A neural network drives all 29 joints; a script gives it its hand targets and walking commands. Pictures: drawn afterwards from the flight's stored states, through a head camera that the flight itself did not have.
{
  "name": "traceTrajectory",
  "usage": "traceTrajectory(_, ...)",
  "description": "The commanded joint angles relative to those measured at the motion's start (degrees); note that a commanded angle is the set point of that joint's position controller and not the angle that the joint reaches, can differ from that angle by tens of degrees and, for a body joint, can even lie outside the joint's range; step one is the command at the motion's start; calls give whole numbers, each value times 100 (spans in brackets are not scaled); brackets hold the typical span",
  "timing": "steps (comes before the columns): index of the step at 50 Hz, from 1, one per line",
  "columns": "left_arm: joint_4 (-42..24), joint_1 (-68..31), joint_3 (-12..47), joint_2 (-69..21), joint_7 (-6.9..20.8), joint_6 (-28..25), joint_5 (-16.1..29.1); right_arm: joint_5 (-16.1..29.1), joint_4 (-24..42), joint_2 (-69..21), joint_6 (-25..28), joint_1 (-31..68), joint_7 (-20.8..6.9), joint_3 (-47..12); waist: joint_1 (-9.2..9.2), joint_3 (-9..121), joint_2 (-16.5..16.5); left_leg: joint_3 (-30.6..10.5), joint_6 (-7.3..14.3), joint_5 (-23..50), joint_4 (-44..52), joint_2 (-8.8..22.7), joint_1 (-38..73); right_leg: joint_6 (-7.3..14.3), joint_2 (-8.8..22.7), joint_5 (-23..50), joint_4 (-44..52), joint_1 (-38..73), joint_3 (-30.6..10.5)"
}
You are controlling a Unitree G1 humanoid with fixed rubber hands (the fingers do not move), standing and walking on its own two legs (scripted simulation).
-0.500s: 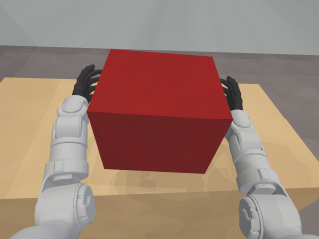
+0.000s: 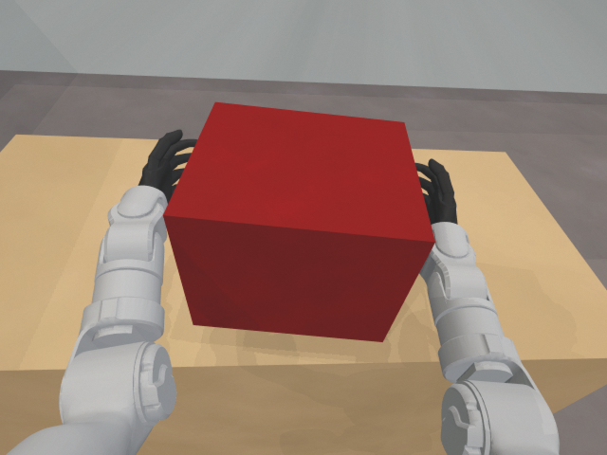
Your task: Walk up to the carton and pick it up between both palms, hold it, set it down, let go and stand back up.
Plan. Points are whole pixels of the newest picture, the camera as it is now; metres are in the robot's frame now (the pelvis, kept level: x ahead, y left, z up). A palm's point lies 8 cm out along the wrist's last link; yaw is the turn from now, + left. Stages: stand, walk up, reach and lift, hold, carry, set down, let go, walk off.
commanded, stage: set down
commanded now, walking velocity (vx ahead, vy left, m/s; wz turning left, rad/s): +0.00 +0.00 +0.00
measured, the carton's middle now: (299, 222) +0.41 +0.03 +0.09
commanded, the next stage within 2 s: none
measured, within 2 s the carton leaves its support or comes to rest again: rests again in 1.08 s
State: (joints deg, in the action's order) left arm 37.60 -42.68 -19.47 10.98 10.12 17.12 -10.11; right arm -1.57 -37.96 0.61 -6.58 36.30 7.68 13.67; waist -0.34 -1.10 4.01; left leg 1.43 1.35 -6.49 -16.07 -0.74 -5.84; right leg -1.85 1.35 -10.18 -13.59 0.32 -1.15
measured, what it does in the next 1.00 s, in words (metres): stands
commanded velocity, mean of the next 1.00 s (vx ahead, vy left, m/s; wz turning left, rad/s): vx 0.00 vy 0.00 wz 0.00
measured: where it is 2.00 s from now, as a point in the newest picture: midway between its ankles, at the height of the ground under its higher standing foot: outside the picture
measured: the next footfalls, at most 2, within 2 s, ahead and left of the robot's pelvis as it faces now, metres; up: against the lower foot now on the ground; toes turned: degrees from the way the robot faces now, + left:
none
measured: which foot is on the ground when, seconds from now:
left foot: down 0.00-1.00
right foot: down 0.00-1.00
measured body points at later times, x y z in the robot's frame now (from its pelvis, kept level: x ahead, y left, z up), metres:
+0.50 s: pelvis +0.01 +0.00 +0.00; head +0.01 +0.03 +0.45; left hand +0.42 +0.22 +0.12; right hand +0.40 -0.15 +0.11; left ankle +0.03 +0.10 -0.75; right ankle -0.03 -0.14 -0.75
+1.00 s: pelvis +0.00 +0.00 +0.00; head +0.01 +0.03 +0.45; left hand +0.41 +0.23 +0.11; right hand +0.39 -0.15 +0.09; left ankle +0.03 +0.10 -0.75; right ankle -0.03 -0.14 -0.75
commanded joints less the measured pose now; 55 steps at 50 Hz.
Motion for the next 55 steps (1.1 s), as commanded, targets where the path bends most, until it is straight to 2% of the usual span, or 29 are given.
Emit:
traceTrajectory(1,-766,-3713,1867,-3058,620,-415,360,47,1384,-2835,481,4183,-560,-1926,54,2604,-659,401,-374,1644,-151,-10,1391,-5,-266,819,95,-88,452)
traceTrajectory(11,-598,-3532,1706,-2955,645,-605,285,-77,1397,-2956,575,3931,-530,-1983,-46,2703,-627,446,-383,2105,-260,-15,1415,-16,-276,1157,44,20,423)
traceTrajectory(23,-708,-3376,1737,-2880,701,-793,286,-196,1571,-3182,733,3570,-441,-2177,-51,2894,-621,486,-383,2408,-365,-48,1271,-85,-248,1722,-67,202,384)
traceTrajectory(32,-408,-3260,1522,-2827,736,-905,138,-407,1436,-3191,874,3435,-449,-2005,-136,2656,-538,538,-310,1938,-212,-17,1048,-94,-214,1377,-23,171,399)
traceTrajectory(40,-138,-3322,1364,-2852,690,-1056,-6,-675,1160,-3120,1060,3373,-502,-1620,-141,2513,-587,586,-302,1555,-105,48,1024,-51,-213,807,57,-53,465)
traceTrajectory(55,85,-2994,1188,-2843,589,-1319,-244,-877,732,-3107,1324,2896,-544,-1449,-205,2342,-682,630,-340,1855,-178,81,1092,-19,-231,794,67,-133,495)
